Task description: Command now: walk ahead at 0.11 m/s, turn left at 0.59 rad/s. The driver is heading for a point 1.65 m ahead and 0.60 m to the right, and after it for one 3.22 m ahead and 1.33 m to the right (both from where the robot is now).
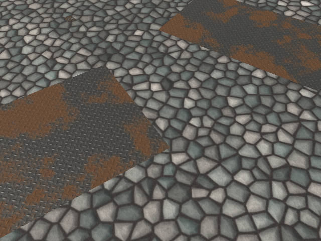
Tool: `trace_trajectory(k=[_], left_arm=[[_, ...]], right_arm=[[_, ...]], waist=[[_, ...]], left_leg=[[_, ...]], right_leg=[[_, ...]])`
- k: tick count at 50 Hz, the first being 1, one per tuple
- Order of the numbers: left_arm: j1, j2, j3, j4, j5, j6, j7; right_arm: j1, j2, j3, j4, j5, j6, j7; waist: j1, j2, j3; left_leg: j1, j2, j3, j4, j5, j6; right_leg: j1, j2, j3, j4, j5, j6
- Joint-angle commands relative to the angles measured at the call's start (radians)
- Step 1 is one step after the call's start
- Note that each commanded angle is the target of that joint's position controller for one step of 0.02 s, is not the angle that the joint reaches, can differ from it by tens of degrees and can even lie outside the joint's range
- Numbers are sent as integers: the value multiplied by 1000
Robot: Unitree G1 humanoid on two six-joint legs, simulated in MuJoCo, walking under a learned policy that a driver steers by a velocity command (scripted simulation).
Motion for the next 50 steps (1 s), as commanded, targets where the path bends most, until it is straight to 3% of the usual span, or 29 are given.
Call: trace_trajectory(k=[1, 2, 4, 5, 9, 10, 11, 13, 14, 15, 16, 17, 18, 19, 20, 22, 25, 28, 30, 32, 34, 36, 37, 38, 39, 40, 42, 45, 50], left_arm=[[14, 177, 29, -53, 13, 26, 38], [-2, 193, 30, -55, 26, 27, 35], [6, 164, 27, -49, 14, 20, 47], [42, 158, 25, -40, 15, 14, 52], [60, 142, 24, -33, 4, 25, 71], [24, 128, 24, -38, -11, 40, 65], [83, 149, 33, -25, -20, 39, 47], [89, 188, 44, -18, -16, 37, 21], [99, 173, 41, -20, -13, 36, 12], [146, 148, 35, -4, -10, 30, 4], [198, 114, 27, 11, 2, 20, -6], [248, 57, 13, -3, 28, 7, -19], [169, 48, 10, -59, 4, 6, -14], [56, 131, 44, -85, -23, 16, -1], [19, 157, 65, -100, -30, 32, 17], [75, 141, 84, -79, -7, 78, 53], [108, 114, 92, -99, 2, 106, 65], [30, 62, 66, -161, 5, 111, 42], [-9, 37, 44, -193, 5, 105, 12], [5, 70, 51, -199, -9, 102, -12], [62, 94, 63, -184, -11, 107, -23], [124, 123, 84, -152, -15, 110, -21], [154, 181, 100, -155, -14, 102, -13], [188, 325, 123, -193, -4, 87, -8], [267, 307, 119, -187, 49, 57, -20], [254, 287, 112, -182, 60, 38, -15], [63, 224, 86, -218, 3, 59, 15], [-43, 201, 61, -264, 5, 72, 30], [43, 174, 45, -248, -9, 86, 52]], right_arm=[[-83, -37, -6, -174, -15, 55, -27], [-76, -22, -9, -182, -22, 60, -26], [-103, -46, -28, -209, -14, 48, -16], [-131, -30, -27, -218, -26, 39, -12], [-235, 66, 11, -274, -56, 14, 19], [-250, 74, 19, -258, -48, 14, 27], [-290, 64, 14, -247, -42, 10, 40], [-275, 14, -9, -231, -27, 4, 56], [-250, -24, -27, -206, -27, -1, 55], [-218, -66, -45, -182, -34, -6, 46], [-180, -121, -60, -175, -46, -11, 30], [-112, -172, -74, -177, -79, 2, 17], [-67, -151, -78, -144, -88, 17, 27], [-46, -150, -87, -130, -94, 11, 32], [-51, -171, -95, -113, -83, 1, 27], [-183, -115, -79, -119, -63, -4, 14], [-265, -73, -63, -99, -78, -9, 2], [-207, -85, -59, -52, -65, -10, -29], [-207, -129, -69, -48, -57, -2, -44], [-213, -179, -85, -53, -46, 1, -37], [-209, -184, -91, -47, -27, 1, -24], [-166, -140, -81, -28, -22, 6, -15], [-135, -75, -67, -24, -37, 10, -6], [-218, -26, -50, -119, -65, -7, -2], [-385, -101, -68, -152, -49, -31, -6], [-417, -113, -74, -162, -37, -37, -13], [-329, -134, -88, -108, -75, -10, -34], [-226, -115, -92, -89, -79, 9, -20], [-298, -46, -59, -170, -80, 2, -11]], waist=[[-10, -48, -35], [-21, -87, -20], [-22, -123, -4], [1, -130, -20], [8, -120, -130], [7, -97, -115], [49, -140, -99], [39, -198, -51], [35, -197, -33], [35, -176, -24], [46, -135, -64], [52, 33, -174], [0, 214, -253], [-48, 182, -175], [-46, 199, -109], [28, 192, -34], [85, 149, -42], [66, 117, -45], [60, 137, -78], [65, 172, -112], [78, 152, -101], [85, 39, -68], [80, -176, -19], [80, -475, -5], [197, -302, -56], [172, -250, -25], [61, -174, 3], [-13, -81, -46], [28, -109, -66]], left_leg=[[-188, 118, 15, 14, 169, -35], [-127, 96, 48, -8, 223, -39], [-129, 101, 34, -177, 410, -35], [-122, 95, 34, -232, 479, -33], [-50, 165, -30, -712, 594, -27], [136, 163, 32, -1021, 626, -24], [288, 125, 99, -1107, 629, -31], [407, 102, 111, -1299, 569, -7], [468, 86, 118, -1439, 636, 12], [547, 90, 93, -1557, 724, 35], [693, 190, 6, -1535, 944, 60], [968, 410, -147, -1377, 1350, 156], [890, 539, -280, -1468, 1118, 306], [795, 514, -325, -1565, 860, 364], [734, 499, -302, -1614, 686, 353], [543, 458, -192, -1668, 526, 287], [402, 408, -30, -1664, 577, 244], [449, 421, 19, -1636, 543, 233], [434, 417, 56, -1622, 531, 224], [392, 430, 70, -1615, 460, 213], [357, 448, 73, -1563, 371, 188], [272, 403, 122, -1404, 282, 121], [87, 317, 229, -1070, 198, 31], [-271, 123, 199, -739, -23, -43], [-349, 104, 1, -606, 0, -18], [-386, 119, -40, -593, 88, 8], [-350, 154, -40, -589, 319, 20], [-110, 112, 0, -521, 580, 7], [-147, 84, 6, -633, 658, -27]], right_leg=[[128, -414, 284, -218, 473, -224], [56, -351, 180, -236, 516, -205], [60, -262, 46, -232, 438, -160], [87, -255, 47, -213, 486, -174], [268, -280, 92, -164, 509, -205], [158, -202, 18, -185, 330, -176], [83, -209, 46, -222, 241, -177], [89, -260, 116, -218, 139, -163], [99, -250, 141, -180, 117, -137], [93, -230, 159, -133, 117, -93], [28, -179, 133, -55, 23, -22], [-205, -121, 101, 121, -350, 54], [-268, -78, 88, 291, -499, 96], [-344, -45, 128, 498, -506, 115], [-438, -21, 134, 670, -491, 117], [-425, -6, 167, 824, -390, 114], [-331, 21, 110, 952, -201, 111], [-344, -19, 96, 752, -77, 94], [-223, -40, 70, 541, -63, 79], [-55, -24, 25, 417, -124, 57], [67, -8, -11, 270, -104, 20], [207, 37, -15, 109, -138, -30], [301, -79, 205, -10, 11, -89], [384, -362, 741, -148, 275, -293], [381, -415, 842, -252, 146, -389], [373, -381, 820, -240, 3, -351], [233, -304, 615, -205, -120, -208], [18, -175, 428, -170, 36, -147], [126, -136, 421, -103, 174, -168]])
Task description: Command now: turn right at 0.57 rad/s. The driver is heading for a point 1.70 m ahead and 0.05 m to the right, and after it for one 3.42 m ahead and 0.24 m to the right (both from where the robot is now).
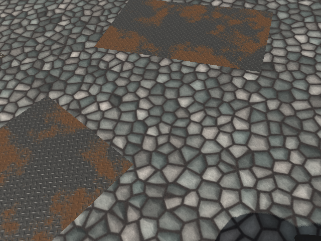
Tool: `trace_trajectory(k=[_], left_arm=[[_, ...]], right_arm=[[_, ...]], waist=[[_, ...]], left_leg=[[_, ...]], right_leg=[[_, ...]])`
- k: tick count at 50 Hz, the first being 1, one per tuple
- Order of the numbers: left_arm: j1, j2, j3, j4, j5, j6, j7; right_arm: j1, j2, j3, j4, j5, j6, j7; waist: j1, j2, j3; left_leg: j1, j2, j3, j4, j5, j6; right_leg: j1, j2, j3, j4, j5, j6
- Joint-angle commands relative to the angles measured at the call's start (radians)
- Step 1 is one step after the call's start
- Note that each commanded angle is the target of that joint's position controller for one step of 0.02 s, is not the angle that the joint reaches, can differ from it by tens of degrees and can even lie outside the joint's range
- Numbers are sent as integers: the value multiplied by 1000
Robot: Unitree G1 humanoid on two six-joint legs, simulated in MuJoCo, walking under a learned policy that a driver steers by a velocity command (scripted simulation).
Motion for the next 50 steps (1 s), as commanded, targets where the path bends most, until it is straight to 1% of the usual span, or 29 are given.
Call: trace_trajectory(k=[1, 4, 6, 9, 11, 13, 14, 15, 16, 17, 18, 20, 22, 25, 27, 31, 33, 34, 35, 36, 37, 38, 39, 40, 41, 42, 45, 47, 50], left_arm=[[-45, 144, 39, -86, -9, -5, 21], [-22, 180, 63, -91, -13, -2, 26], [-28, 198, 76, -94, -13, -7, 20], [-32, 175, 70, -95, -8, -6, 1], [-34, 152, 61, -96, -13, -10, -16], [-33, 106, 43, -90, -13, -22, -27], [7, 67, 30, -74, -1, -31, -30], [38, 5, 14, -67, 17, -40, -36], [32, 28, 25, -110, -21, -53, -28], [-76, 137, 56, -128, -31, -68, -17], [-129, 175, 72, -130, -29, -76, -14], [-110, 145, 72, -109, -6, -84, -23], [-106, 95, 62, -95, -9, -102, -38], [-147, 39, 41, -92, -5, -120, -55], [-210, 15, 29, -107, -12, -128, -64], [-264, 59, 39, -129, -31, -137, -81], [-217, 76, 48, -120, -32, -139, -84], [-150, 97, 60, -99, -28, -138, -79], [-20, 141, 82, -72, -24, -138, -70], [152, 244, 108, -53, 2, -138, -61], [247, 261, 112, -18, -7, -137, -70], [199, 191, 87, -20, -10, -138, -73], [125, 162, 74, -31, -11, -135, -73], [61, 139, 65, -40, -7, -132, -74], [17, 119, 58, -45, -2, -132, -78], [-9, 111, 55, -44, 2, -133, -79], [-16, 116, 56, -9, -10, -151, -75], [1, 127, 58, 20, -16, -150, -67], [40, 153, 64, 55, -24, -143, -55]], right_arm=[[-65, -23, 7, -111, -3, -17, 7], [-151, -37, 8, -136, 12, -39, 27], [-149, -60, -1, -133, 23, -47, 41], [-133, -63, -1, -117, 28, -59, 56], [-94, -59, 0, -103, 36, -70, 74], [-29, -51, -4, -79, 42, -81, 86], [21, -67, -9, -68, 36, -87, 86], [143, -110, -15, -49, 15, -93, 84], [266, -203, -45, 16, 0, -90, 87], [306, -173, -45, 27, 26, -97, 90], [284, -154, -38, 23, 39, -101, 83], [207, -129, -26, 6, 43, -92, 66], [187, -113, -17, 11, 30, -91, 57], [201, -122, -21, 26, 43, -97, 61], [244, -147, -27, 46, 54, -98, 63], [306, -187, -33, 73, 66, -96, 74], [302, -191, -30, 78, 73, -90, 75], [305, -183, -26, 81, 71, -89, 76], [294, -148, -13, 79, 62, -93, 77], [310, -72, 14, 40, 48, -111, 77], [319, -62, 23, 30, 44, -133, 74], [278, -148, -2, 25, 65, -139, 77], [223, -153, -2, 15, 65, -141, 80], [191, -137, 1, 13, 49, -139, 80], [182, -129, -2, 13, 38, -133, 81], [194, -112, 1, 15, 38, -125, 85], [182, -79, 10, 20, 30, -103, 84], [99, -60, 20, -5, 26, -105, 82], [-30, -43, 33, -38, 36, -117, 95]], waist=[[-21, -121, -78], [18, -160, -77], [20, -194, -68], [30, -207, -72], [22, -206, -97], [-21, -199, -77], [-34, -179, -86], [-57, -37, -149], [-48, 219, -122], [-104, 190, -19], [-108, 143, 30], [-61, 122, 17], [-47, 121, 5], [-62, 104, -2], [-92, 101, -7], [-111, 101, -2], [-70, 93, -10], [-34, 79, -40], [34, 47, -114], [89, -144, -283], [101, -328, -350], [89, -243, -236], [66, -187, -132], [44, -125, -77], [15, -116, -34], [-11, -128, -30], [-43, -111, -13], [-27, -95, 8], [12, -103, 25]], left_leg=[[-30, 9, -29, -151, 64, -19], [21, 9, -55, -434, 63, -18], [91, 3, -70, -518, 5, -6], [244, -22, -34, -607, -100, 13], [409, -33, -9, -695, -141, 35], [603, -29, 25, -888, -107, 61], [728, 32, -13, -926, -96, 85], [900, 203, -218, -955, -118, 162], [988, 341, -551, -1070, -364, 331], [971, 387, -685, -1130, -570, 397], [934, 363, -625, -1139, -612, 375], [868, 292, -480, -1154, -510, 311], [758, 221, -336, -1182, -342, 281], [662, 173, -177, -1183, -136, 267], [652, 179, -144, -1176, -75, 270], [700, 242, -179, -1142, -74, 275], [699, 250, -179, -1092, -26, 252], [679, 221, -148, -1015, 96, 230], [615, 165, -78, -832, 208, 192], [308, 50, 38, -453, 57, 112], [113, -15, -20, -225, -431, 91], [8, 39, -54, -115, -394, 103], [-4, 83, -29, -120, -298, 117], [22, 111, -15, -171, -222, 119], [67, 136, -17, -223, -171, 114], [119, 143, -14, -244, -135, 108], [136, 138, 13, -333, -47, 78], [145, 128, 23, -484, 54, 70], [237, 88, 50, -704, 219, 74]], right_leg=[[140, -192, 260, -143, 221, -111], [208, -202, 331, -150, 88, -100], [192, -214, 380, -149, 52, -114], [137, -206, 382, -110, 158, -139], [80, -186, 393, -124, 15, -140], [2, -139, 394, -126, -211, -111], [-49, -105, 373, -88, -297, -73], [-151, -20, 265, 153, -400, -18], [-404, 73, 124, 322, -417, 35], [-571, 31, 116, 464, -408, 71], [-612, 1, 120, 530, -320, 80], [-574, -62, 51, 535, -154, 101], [-464, -88, -13, 505, -25, 106], [-327, -94, -72, 333, 99, 111], [-253, -84, -88, 190, 122, 110], [-181, -70, -101, 47, 81, 79], [-72, -54, -119, -35, 91, 46], [52, -31, -135, -71, 86, 23], [251, -72, -81, -79, 95, -19], [623, -314, 262, -84, 16, -146], [703, -446, 627, -228, -128, -240], [649, -427, 576, -249, -177, -218], [530, -389, 441, -260, -104, -191], [424, -346, 353, -287, -17, -177], [335, -314, 288, -316, 89, -165], [276, -294, 242, -341, 163, -161], [221, -265, 123, -381, 343, -163], [205, -244, 55, -383, 403, -145], [176, -218, -4, -389, 351, -118]])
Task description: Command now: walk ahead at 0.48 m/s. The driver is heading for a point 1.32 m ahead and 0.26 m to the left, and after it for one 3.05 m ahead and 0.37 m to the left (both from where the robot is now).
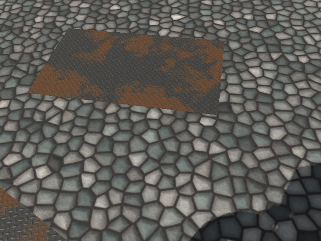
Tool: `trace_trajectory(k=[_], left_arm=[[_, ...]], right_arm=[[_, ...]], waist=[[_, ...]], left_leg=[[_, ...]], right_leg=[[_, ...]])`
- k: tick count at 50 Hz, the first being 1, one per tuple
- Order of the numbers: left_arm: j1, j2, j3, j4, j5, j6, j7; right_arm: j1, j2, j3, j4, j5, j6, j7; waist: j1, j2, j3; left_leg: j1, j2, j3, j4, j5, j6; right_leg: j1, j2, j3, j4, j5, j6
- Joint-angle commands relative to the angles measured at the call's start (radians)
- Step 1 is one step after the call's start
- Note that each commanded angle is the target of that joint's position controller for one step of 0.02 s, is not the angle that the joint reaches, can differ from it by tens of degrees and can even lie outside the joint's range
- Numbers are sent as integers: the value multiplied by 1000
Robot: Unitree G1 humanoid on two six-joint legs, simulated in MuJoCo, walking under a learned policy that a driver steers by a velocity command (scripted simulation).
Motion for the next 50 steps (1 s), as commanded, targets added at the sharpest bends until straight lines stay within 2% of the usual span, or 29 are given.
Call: trace_trajectory(k=[1, 4, 6, 8, 9, 10, 11, 12, 13, 14, 15, 16, 17, 20, 22, 26, 31, 34, 35, 36, 37, 38, 39, 40, 41, 42, 43, 46, 50], left_arm=[[-22, 171, 42, -42, -11, -16, 13], [23, 182, 46, -4, -20, -12, 13], [33, 189, 49, 13, -19, -4, 14], [14, 209, 53, 15, -16, 8, 18], [7, 194, 45, 12, -10, 14, 22], [18, 149, 24, -12, 15, 16, 27], [190, 22, -14, -10, 5, -1, 12], [106, 137, 10, 5, -19, -19, 8], [-22, 182, 23, -38, -38, -28, 7], [-84, 167, 17, -57, -26, -33, 15], [-109, 159, 21, -61, -5, -31, 19], [-89, 148, 23, -62, -1, -25, 18], [-67, 129, 21, -55, -2, -16, 19], [-94, 93, 11, -66, 7, 3, 20], [-165, 85, 6, -86, 12, 3, 18], [-302, 61, -7, -117, 5, -10, 4], [-433, 81, -6, -170, -6, -22, -24], [-374, 115, 6, -167, -2, -28, -34], [-269, 141, 22, -137, 1, -29, -30], [-105, 196, 46, -93, 6, -28, -21], [36, 299, 69, -77, 28, -26, -12], [74, 266, 63, -59, 7, -19, -15], [25, 198, 40, -68, 0, -15, -14], [-39, 172, 31, -78, 2, -11, -10], [-98, 153, 23, -79, 9, -11, -13], [-136, 125, 14, -83, 15, -16, -15], [-154, 121, 13, -83, 20, -20, -17], [-152, 141, 20, -59, 10, -37, -17], [-108, 168, 27, -24, 7, -31, -2]], right_arm=[[-121, -19, 7, -87, 7, -18, 13], [-186, -42, 1, -120, 15, -22, 30], [-181, -58, -4, -127, 14, -28, 40], [-72, -95, -24, -105, 9, -29, 38], [81, -134, -44, -63, 6, -27, 31], [271, -207, -62, -32, -4, -24, 20], [312, -265, -70, -6, 3, -26, 31], [316, -165, -48, -10, 19, -22, 27], [230, -133, -35, -18, 19, -21, 19], [157, -120, -28, -27, 10, -20, 14], [116, -99, -22, -29, -1, -21, 14], [100, -80, -15, -30, -13, -26, 14], [94, -70, -14, -26, -11, -30, 16], [112, -97, -21, 2, 2, -40, 11], [135, -115, -26, 17, 4, -34, 3], [191, -138, -27, 47, 16, -22, -4], [270, -164, -32, 90, 22, 0, -7], [256, -184, -39, 99, 23, 17, -18], [234, -184, -38, 96, 24, 23, -20], [234, -152, -24, 86, 14, 24, -23], [309, -65, 7, 50, -1, 10, -20], [343, -42, 18, 63, 7, -10, -14], [268, -142, -8, 50, 29, -24, -7], [182, -148, -9, 24, 41, -32, -3], [138, -134, -7, 14, 28, -32, -5], [134, -130, -14, 15, 14, -23, -8], [159, -112, -12, 21, 13, -13, -7], [163, -73, -5, 23, 7, 12, -14], [27, -51, 4, -14, 1, 7, -11]], waist=[[1, -118, 47], [10, -112, 69], [-6, -117, 58], [-73, -142, -23], [-148, -133, -118], [-208, -23, -278], [-118, 243, -444], [-176, 140, -403], [-170, 90, -223], [-135, -5, -132], [-105, -22, -74], [-70, 7, -67], [-52, 21, -66], [-39, 12, -20], [-57, -3, 8], [-110, -1, 35], [-150, 7, 66], [-96, 34, 27], [-34, 32, -35], [35, 7, -154], [43, -170, -330], [41, -335, -424], [56, -236, -299], [40, -176, -180], [9, -107, -93], [-23, -106, -53], [-50, -127, -41], [-77, -121, -14], [-40, -103, 26]], left_leg=[[86, -39, 30, -177, 152, 0], [79, -50, 16, -256, 119, 32], [96, -61, 21, -287, 39, 64], [275, -119, 77, -305, -32, 102], [500, -128, 85, -300, -5, 136], [834, 66, -138, -260, 60, 205], [1171, 298, -657, -374, -204, 385], [1140, 270, -723, -479, -387, 345], [993, 234, -561, -506, -357, 296], [827, 203, -453, -526, -234, 269], [702, 172, -378, -549, -110, 265], [633, 144, -328, -575, -46, 257], [599, 127, -292, -600, -17, 261], [529, 117, -197, -658, 61, 276], [534, 100, -144, -675, 88, 263], [542, 54, -53, -671, 84, 213], [696, 126, -89, -606, 73, 203], [766, 147, -93, -499, 270, 173], [750, 112, -58, -380, 423, 153], [649, 60, -17, -179, 414, 121], [293, -57, 42, 203, 67, 54], [58, -161, -34, 426, -535, 24], [-50, -97, -92, 509, -519, 33], [-71, -48, -61, 494, -435, 40], [-45, -10, -38, 429, -362, 36], [7, 20, -43, 367, -311, 31], [61, 31, -44, 341, -281, 23], [80, 41, -28, 253, -213, -6], [54, 34, -13, 1, 6, -22]], right_leg=[[-73, -225, 100, -95, 301, -140], [22, -277, 124, -67, 300, -134], [100, -300, 129, -13, 386, -118], [132, -278, 102, 138, 703, -91], [71, -231, 66, 320, 789, -64], [-146, -169, 31, 646, 481, -27], [-530, 18, 84, 1000, -326, 34], [-647, -21, 184, 1081, -341, 24], [-708, -73, 143, 1071, -247, 17], [-672, -125, 111, 1019, -154, 17], [-631, -154, 102, 962, -105, 23], [-568, -179, 111, 930, -70, 24], [-537, -185, 107, 902, -58, 30], [-557, -199, 81, 800, -1, 60], [-594, -204, 71, 682, 114, 75], [-533, -164, 32, 423, 326, 73], [-561, -131, 27, 288, 272, 42], [-457, -97, 4, 242, 155, -2], [-304, -65, -28, 209, 166, -28], [-44, -100, 4, 235, 209, -69], [371, -358, 366, 260, 192, -201], [510, -466, 720, 111, 45, -299], [429, -434, 646, 75, -55, -253], [291, -394, 506, 58, -27, -218], [145, -352, 411, 24, 57, -199], [47, -317, 347, -10, 126, -185], [-17, -300, 313, -41, 159, -184], [-94, -281, 218, -104, 254, -202], [-84, -244, 117, -130, 287, -172]])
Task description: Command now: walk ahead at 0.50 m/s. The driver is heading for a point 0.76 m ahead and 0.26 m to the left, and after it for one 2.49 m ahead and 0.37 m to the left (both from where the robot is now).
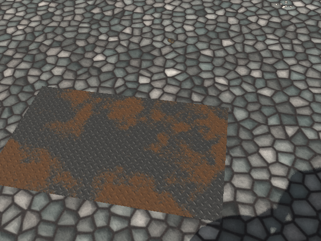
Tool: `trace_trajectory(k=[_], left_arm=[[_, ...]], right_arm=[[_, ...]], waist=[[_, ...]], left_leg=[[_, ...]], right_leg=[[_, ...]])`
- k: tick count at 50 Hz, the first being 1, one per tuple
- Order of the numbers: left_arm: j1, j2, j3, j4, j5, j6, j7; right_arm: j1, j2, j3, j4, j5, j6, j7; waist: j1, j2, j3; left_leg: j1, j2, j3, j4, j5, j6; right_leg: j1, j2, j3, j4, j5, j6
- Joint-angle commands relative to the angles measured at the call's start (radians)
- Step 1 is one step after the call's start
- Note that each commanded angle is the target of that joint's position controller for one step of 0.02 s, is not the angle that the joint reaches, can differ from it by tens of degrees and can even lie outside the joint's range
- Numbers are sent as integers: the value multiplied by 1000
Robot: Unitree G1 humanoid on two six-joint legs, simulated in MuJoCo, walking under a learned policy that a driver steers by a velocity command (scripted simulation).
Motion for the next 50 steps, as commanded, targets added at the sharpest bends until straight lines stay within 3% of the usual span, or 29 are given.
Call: trace_trajectory(k=[1, 5, 8, 10, 11, 12, 13, 14, 15, 16, 17, 18, 19, 21, 24, 29, 32, 34, 37, 38, 39, 40, 41, 42, 43, 44, 46, 48, 50], left_arm=[[-47, 161, 37, -58, -6, -15, 12], [31, 185, 42, -13, -18, -3, 15], [51, 195, 48, 13, -23, 13, 21], [41, 207, 53, 21, -24, 23, 26], [20, 212, 53, 20, -25, 29, 29], [19, 189, 44, 19, -20, 33, 31], [27, 140, 22, -6, 3, 32, 34], [150, 25, -12, -23, 0, 10, 25], [94, 127, 9, -7, -20, -10, 19], [2, 175, 23, -36, -42, -22, 14], [-53, 165, 21, -48, -37, -25, 18], [-80, 157, 24, -53, -19, -23, 22], [-64, 146, 27, -49, -13, -13, 22], [-33, 108, 21, -40, -11, 7, 23], [-107, 92, 16, -67, -1, 20, 28], [-267, 60, 3, -105, -6, 7, 12], [-370, 62, 0, -142, -11, -2, -1], [-406, 72, 2, -162, -14, -11, -13], [-342, 113, 17, -150, -12, -25, -19], [-245, 138, 32, -123, -9, -29, -14], [-89, 192, 56, -83, 0, -31, -4], [58, 278, 78, -66, 19, -28, 6], [93, 269, 75, -54, 10, -15, 3], [59, 178, 51, -58, 3, -12, 6], [-10, 146, 40, -63, -3, -11, 10], [-75, 120, 32, -64, 1, -12, 9], [-148, 86, 25, -57, 13, -23, 6], [-170, 92, 32, -43, 13, -34, 7], [-164, 113, 41, -25, 16, -39, 13]], right_arm=[[-46, -30, -3, -62, -1, -12, 5], [-169, -29, 2, -100, 10, -21, 22], [-208, -46, -2, -126, 12, -29, 39], [-169, -66, -9, -120, 10, -33, 44], [-95, -85, -21, -101, 8, -35, 42], [52, -129, -45, -55, 4, -34, 34], [234, -203, -67, -21, -5, -32, 23], [276, -277, -81, -4, -7, -26, 25], [277, -177, -56, -10, 9, -25, 26], [207, -140, -43, -20, 7, -26, 23], [141, -121, -36, -31, 1, -26, 22], [94, -94, -29, -36, -6, -27, 24], [71, -73, -21, -39, -16, -31, 25], [70, -76, -24, -28, -10, -42, 26], [97, -109, -33, -1, -5, -47, 16], [162, -131, -35, 38, 5, -34, 2], [233, -138, -36, 74, 14, -21, 0], [253, -144, -40, 88, 18, -8, -5], [233, -167, -50, 91, 20, 6, -14], [212, -164, -48, 87, 20, 9, -15], [209, -127, -35, 78, 11, 8, -15], [258, -41, -9, 45, -3, -3, -13], [337, 3, 6, 44, 12, -19, -11], [262, -108, -25, 46, 38, -23, -10], [190, -130, -34, 22, 45, -22, -11], [158, -119, -36, 18, 34, -17, -15], [180, -78, -41, 22, 29, 7, -13], [178, -42, -38, 12, 30, 31, -12], [144, -36, -39, -11, 23, 42, -14]], waist=[[-18, -103, 11], [30, -102, 39], [26, -111, 50], [-5, -126, 25], [-52, -130, -17], [-117, -110, -113], [-179, -3, -267], [-113, 265, -374], [-160, 171, -362], [-152, 114, -216], [-124, 36, -141], [-98, 12, -81], [-65, 30, -69], [-39, 38, -63], [-43, 10, -18], [-97, 7, 20], [-134, -1, 48], [-133, 7, 57], [-77, 37, 21], [-20, 35, -33], [46, 16, -153], [70, -140, -322], [49, -349, -436], [69, -239, -311], [52, -196, -180], [22, -147, -112], [-36, -174, -43], [-57, -158, -13], [-61, -130, 9]], left_leg=[[20, 0, 5, -174, 173, -8], [41, -33, 23, -324, 228, 3], [26, -44, 15, -385, 146, 38], [100, -66, 34, -411, 73, 65], [215, -95, 65, -439, 62, 85], [427, -114, 82, -443, 77, 114], [732, 55, -106, -406, 129, 178], [1047, 262, -583, -519, -77, 344], [1036, 257, -672, -603, -232, 337], [918, 225, -528, -621, -215, 292], [783, 186, -417, -638, -124, 267], [667, 153, -341, -666, -25, 257], [594, 126, -287, -693, 42, 248], [528, 109, -224, -741, 114, 259], [506, 101, -147, -785, 189, 268], [529, 54, -38, -799, 185, 219], [586, 78, -62, -768, 165, 220], [643, 104, -96, -724, 181, 216], [675, 123, -140, -630, 275, 190], [652, 89, -118, -530, 390, 169], [552, 29, -80, -337, 380, 137], [230, -90, -11, 22, 86, 74], [0, -172, -50, 250, -462, 43], [-84, -113, -108, 347, -426, 46], [-112, -70, -78, 347, -333, 51], [-75, -33, -64, 315, -255, 48], [25, 12, -68, 258, -168, 42], [37, 22, -59, 236, -128, 31], [-5, 28, -67, 177, -59, 19]], right_leg=[[-23, -240, 135, -146, 207, -149], [49, -268, 129, -124, 156, -139], [146, -315, 149, -71, 191, -123], [185, -327, 152, -11, 299, -104], [181, -304, 127, 77, 448, -86], [131, -251, 85, 250, 540, -60], [-62, -189, 37, 557, 309, -19], [-469, 0, 45, 892, -343, 49], [-592, -39, 173, 1012, -429, 46], [-655, -89, 158, 1026, -346, 32], [-628, -140, 127, 984, -252, 31], [-593, -169, 118, 923, -193, 37], [-531, -193, 126, 889, -151, 40], [-478, -201, 116, 838, -119, 55], [-535, -209, 107, 709, -9, 84], [-502, -174, 71, 410, 238, 85], [-497, -148, 66, 313, 244, 80], [-502, -133, 77, 261, 197, 69], [-370, -105, 71, 207, 105, 41], [-220, -82, 47, 170, 105, 19], [39, -125, 75, 206, 136, -20], [428, -364, 356, 238, 111, -118], [570, -500, 701, 108, -76, -201], [471, -462, 642, 61, -197, -161], [330, -436, 503, 31, -180, -128], [200, -399, 410, -8, -120, -114], [34, -345, 261, -81, -25, -99], [-26, -338, 166, -126, 61, -110], [-26, -340, 95, -145, 127, -119]])
Velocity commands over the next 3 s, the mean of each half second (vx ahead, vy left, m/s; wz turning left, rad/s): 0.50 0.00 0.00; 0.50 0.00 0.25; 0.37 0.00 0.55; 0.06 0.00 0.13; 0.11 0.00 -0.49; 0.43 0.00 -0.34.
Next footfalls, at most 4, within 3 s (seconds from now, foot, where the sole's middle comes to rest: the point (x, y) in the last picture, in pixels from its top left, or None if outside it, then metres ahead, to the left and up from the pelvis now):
0.26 left None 0.31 0.16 -0.78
0.78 right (199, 214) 0.60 -0.08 -0.78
1.30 left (131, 169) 0.82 0.24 -0.79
1.80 right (168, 143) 0.97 0.06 -0.79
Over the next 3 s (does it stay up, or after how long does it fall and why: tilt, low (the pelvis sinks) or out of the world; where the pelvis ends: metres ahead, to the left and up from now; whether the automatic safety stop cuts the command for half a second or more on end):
stays up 1.14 0.16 -0.01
